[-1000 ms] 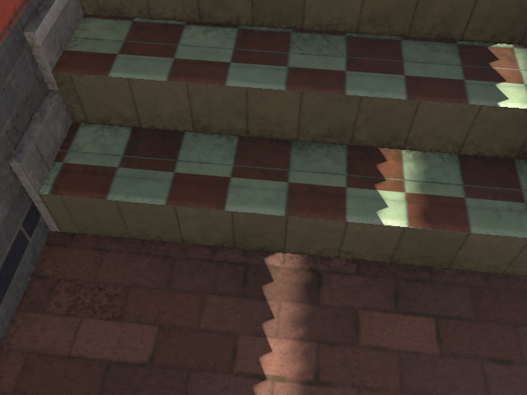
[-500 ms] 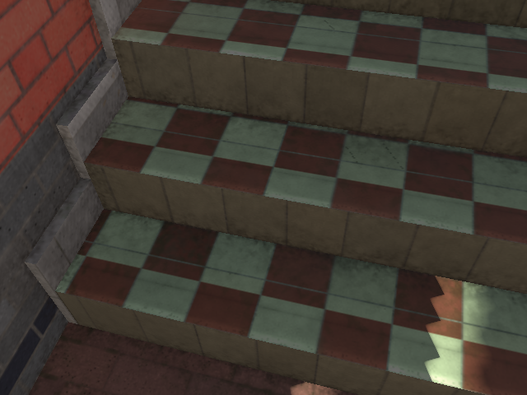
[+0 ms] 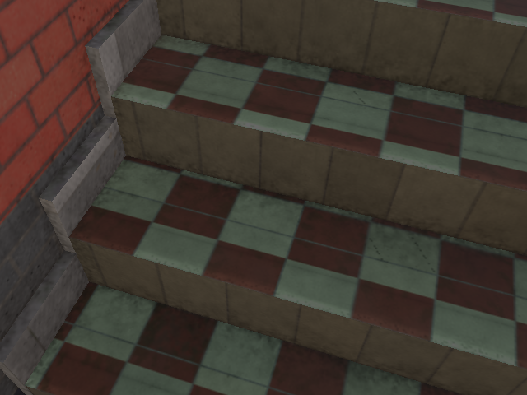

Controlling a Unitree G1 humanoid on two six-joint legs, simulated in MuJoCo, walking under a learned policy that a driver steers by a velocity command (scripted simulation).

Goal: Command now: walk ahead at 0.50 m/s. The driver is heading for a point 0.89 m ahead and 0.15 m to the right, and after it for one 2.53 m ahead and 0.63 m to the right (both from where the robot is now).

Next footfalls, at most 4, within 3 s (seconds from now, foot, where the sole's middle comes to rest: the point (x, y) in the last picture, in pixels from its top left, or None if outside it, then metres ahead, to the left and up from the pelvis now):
0.46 right None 0.37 -0.17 -0.59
0.98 left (293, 247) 0.68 -0.03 -0.41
1.48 right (379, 119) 0.89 -0.21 -0.23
1.92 left None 1.22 0.01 -0.04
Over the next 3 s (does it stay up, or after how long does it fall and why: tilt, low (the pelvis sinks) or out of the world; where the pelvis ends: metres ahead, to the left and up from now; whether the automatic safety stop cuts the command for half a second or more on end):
stays up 1.54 -0.35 0.96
